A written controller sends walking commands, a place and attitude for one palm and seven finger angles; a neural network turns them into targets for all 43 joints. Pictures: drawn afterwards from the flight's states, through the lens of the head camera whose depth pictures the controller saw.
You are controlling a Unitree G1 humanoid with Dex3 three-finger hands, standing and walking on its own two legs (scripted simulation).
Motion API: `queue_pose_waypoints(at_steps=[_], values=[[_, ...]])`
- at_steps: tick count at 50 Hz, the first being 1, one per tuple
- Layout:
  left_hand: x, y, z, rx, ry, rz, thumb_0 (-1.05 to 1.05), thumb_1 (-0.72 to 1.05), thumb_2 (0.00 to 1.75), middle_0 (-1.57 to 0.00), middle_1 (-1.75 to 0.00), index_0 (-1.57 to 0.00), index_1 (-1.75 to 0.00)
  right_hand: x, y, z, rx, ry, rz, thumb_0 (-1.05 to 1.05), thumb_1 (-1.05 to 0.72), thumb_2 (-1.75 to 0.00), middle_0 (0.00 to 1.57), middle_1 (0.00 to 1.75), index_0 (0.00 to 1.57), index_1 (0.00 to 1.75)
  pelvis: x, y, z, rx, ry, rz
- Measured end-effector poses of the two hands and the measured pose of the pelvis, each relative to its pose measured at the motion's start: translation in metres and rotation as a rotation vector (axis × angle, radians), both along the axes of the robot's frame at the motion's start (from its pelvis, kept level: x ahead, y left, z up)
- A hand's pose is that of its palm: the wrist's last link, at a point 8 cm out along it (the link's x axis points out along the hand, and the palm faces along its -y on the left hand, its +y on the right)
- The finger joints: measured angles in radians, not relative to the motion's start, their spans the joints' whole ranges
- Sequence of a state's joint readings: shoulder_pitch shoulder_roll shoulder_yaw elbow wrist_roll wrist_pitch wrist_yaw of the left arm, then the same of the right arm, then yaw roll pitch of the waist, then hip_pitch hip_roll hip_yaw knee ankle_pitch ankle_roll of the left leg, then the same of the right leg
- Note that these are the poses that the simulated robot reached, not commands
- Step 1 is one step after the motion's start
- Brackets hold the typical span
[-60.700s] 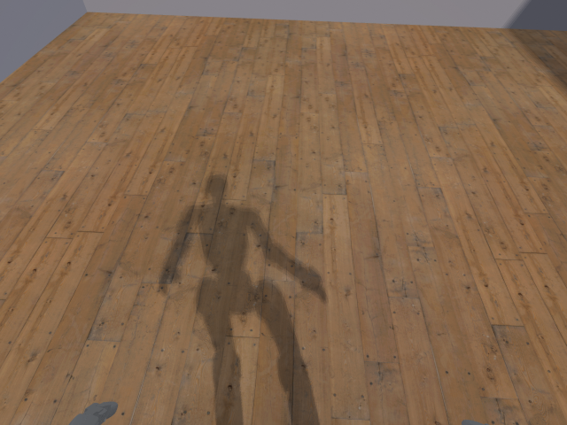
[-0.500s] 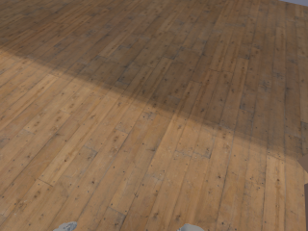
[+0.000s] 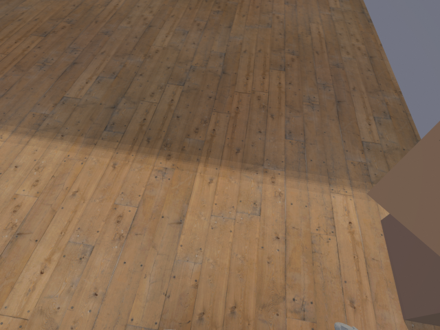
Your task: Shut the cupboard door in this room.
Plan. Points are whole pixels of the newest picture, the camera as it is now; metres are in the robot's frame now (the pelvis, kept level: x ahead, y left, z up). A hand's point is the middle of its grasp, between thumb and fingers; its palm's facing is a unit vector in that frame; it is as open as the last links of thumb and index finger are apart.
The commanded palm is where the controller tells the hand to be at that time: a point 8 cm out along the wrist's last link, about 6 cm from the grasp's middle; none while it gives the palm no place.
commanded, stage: turn to face it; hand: left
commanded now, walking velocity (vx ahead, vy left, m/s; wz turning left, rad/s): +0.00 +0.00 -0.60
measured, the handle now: out of the picture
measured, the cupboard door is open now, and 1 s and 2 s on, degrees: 45 45 45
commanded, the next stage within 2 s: take the last steps up to it in 1.24 s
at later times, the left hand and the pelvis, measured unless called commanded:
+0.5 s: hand (159, 302) +0.18 +0.13 -0.15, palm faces -0.32 -0.91 -0.28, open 7.4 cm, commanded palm none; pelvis +0.01 -0.02 +0.00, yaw -19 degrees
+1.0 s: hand (160, 274) +0.24 +0.15 -0.16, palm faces -0.53 -0.83 -0.19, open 7.4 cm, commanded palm none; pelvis +0.07 +0.01 +0.01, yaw -36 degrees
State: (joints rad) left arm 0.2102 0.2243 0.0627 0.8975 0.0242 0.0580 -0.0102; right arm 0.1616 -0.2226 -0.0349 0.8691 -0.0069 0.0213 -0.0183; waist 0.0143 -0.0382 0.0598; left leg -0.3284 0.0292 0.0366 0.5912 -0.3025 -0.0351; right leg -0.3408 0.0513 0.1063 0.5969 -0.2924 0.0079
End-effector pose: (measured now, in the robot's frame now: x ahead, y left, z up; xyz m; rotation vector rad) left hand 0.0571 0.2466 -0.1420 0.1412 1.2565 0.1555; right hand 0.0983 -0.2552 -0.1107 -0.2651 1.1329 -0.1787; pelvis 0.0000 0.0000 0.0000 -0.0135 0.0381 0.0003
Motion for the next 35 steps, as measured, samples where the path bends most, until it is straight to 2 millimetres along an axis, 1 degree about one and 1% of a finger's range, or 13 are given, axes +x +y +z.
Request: queue_pose_waypoints(at_steps=[1, 3, 7, 10, 12, 16, 19, 21, 23, 25, 27, 31, 35], values=[[0.003, 0.004, -0.003, -0.004, 0.006, -0.007, 0.01, 0.90, 0.90, -0.20, -0.30, -0.21, -0.30, -0.003, 0.004, 0.001, -0.004, -0.004, -0.007, 0.00, -0.91, -0.90, 0.20, 0.30, 0.20, 0.30, 0.000, 0.003, 0.000, 0.004, -0.002, -0.014], [0.011, 0.009, -0.002, -0.008, 0.016, -0.035, 0.01, 0.90, 0.90, -0.20, -0.30, -0.21, -0.30, -0.012, 0.011, 0.006, -0.007, 0.001, -0.019, 0.00, -0.91, -0.90, 0.20, 0.30, 0.21, 0.30, 0.001, 0.007, 0.003, -0.002, -0.008, -0.046], [0.032, 0.017, 0.008, -0.008, 0.012, -0.089, 0.01, 0.90, 0.90, -0.20, -0.30, -0.20, -0.30, -0.034, 0.018, 0.012, -0.005, 0.031, -0.070, 0.00, -0.90, -0.90, 0.20, 0.30, 0.21, 0.30, 0.004, 0.013, 0.012, -0.022, -0.008, -0.097], [0.049, 0.018, 0.014, 0.001, 0.003, -0.129, 0.01, 0.91, 0.90, -0.19, -0.30, -0.20, -0.30, -0.051, 0.019, 0.012, 0.005, 0.056, -0.120, 0.00, -0.90, -0.90, 0.20, 0.30, 0.21, 0.30, 0.006, 0.013, 0.015, -0.030, -0.006, -0.137], [0.062, 0.014, 0.017, 0.009, -0.003, -0.162, 0.01, 0.91, 0.90, -0.19, -0.30, -0.20, -0.30, -0.065, 0.017, 0.009, 0.015, 0.074, -0.160, 0.00, -0.90, -0.90, 0.20, 0.30, 0.21, 0.30, 0.007, 0.012, 0.016, -0.031, -0.006, -0.164], [0.091, -0.004, 0.022, 0.024, -0.026, -0.241, 0.01, 0.91, 0.90, -0.19, -0.30, -0.20, -0.30, -0.095, 0.009, -0.001, 0.041, 0.115, -0.244, 0.00, -0.90, -0.90, 0.20, 0.30, 0.21, 0.30, 0.008, 0.004, 0.013, -0.026, -0.006, -0.216], [0.114, -0.027, 0.025, 0.038, -0.060, -0.309, 0.01, 0.91, 0.90, -0.19, -0.30, -0.20, -0.30, -0.118, -0.004, -0.014, 0.064, 0.143, -0.310, 0.00, -0.90, -0.90, 0.20, 0.30, 0.21, 0.30, 0.010, -0.007, 0.007, -0.015, -0.008, -0.259], [0.127, -0.042, 0.023, 0.054, -0.098, -0.353, 0.01, 0.91, 0.90, -0.19, -0.30, -0.20, -0.30, -0.131, -0.015, -0.028, 0.081, 0.155, -0.352, 0.00, -0.90, -0.90, 0.20, 0.30, 0.21, 0.30, 0.011, -0.018, -0.003, 0.003, -0.009, -0.284], [0.134, -0.056, 0.025, 0.065, -0.119, -0.383, 0.01, 0.91, 0.90, -0.19, -0.30, -0.20, -0.30, -0.140, -0.025, -0.036, 0.085, 0.177, -0.386, 0.01, -0.90, -0.90, 0.20, 0.30, 0.21, 0.30, 0.011, -0.022, -0.005, -0.002, -0.011, -0.307], [0.135, -0.066, 0.030, 0.070, -0.118, -0.402, 0.01, 0.91, 0.90, -0.19, -0.30, -0.20, -0.30, -0.141, -0.032, -0.035, 0.083, 0.184, -0.410, 0.01, -0.91, -0.90, 0.20, 0.30, 0.21, 0.30, 0.013, -0.025, -0.002, 0.002, -0.011, -0.323], [0.134, -0.072, 0.032, 0.072, -0.101, -0.415, 0.01, 0.90, 0.90, -0.20, -0.30, -0.20, -0.30, -0.137, -0.037, -0.029, 0.081, 0.166, -0.423, 0.01, -0.91, -0.90, 0.20, 0.30, 0.20, 0.30, 0.014, -0.027, 0.003, 0.011, -0.010, -0.349], [0.133, -0.079, 0.030, 0.058, -0.058, -0.448, 0.01, 0.90, 0.90, -0.20, -0.30, -0.21, -0.30, -0.120, -0.043, -0.015, 0.070, 0.103, -0.441, 0.01, -0.91, -0.90, 0.20, 0.30, 0.20, 0.30, 0.019, -0.030, 0.010, 0.020, -0.004, -0.389], [0.136, -0.079, 0.022, 0.034, -0.027, -0.470, 0.01, 0.90, 0.90, -0.20, -0.30, -0.21, -0.30, -0.102, -0.043, -0.007, 0.046, 0.057, -0.454, 0.01, -0.91, -0.90, 0.20, 0.30, 0.20, 0.30, 0.028, -0.026, 0.009, 0.011, 0.002, -0.426]])
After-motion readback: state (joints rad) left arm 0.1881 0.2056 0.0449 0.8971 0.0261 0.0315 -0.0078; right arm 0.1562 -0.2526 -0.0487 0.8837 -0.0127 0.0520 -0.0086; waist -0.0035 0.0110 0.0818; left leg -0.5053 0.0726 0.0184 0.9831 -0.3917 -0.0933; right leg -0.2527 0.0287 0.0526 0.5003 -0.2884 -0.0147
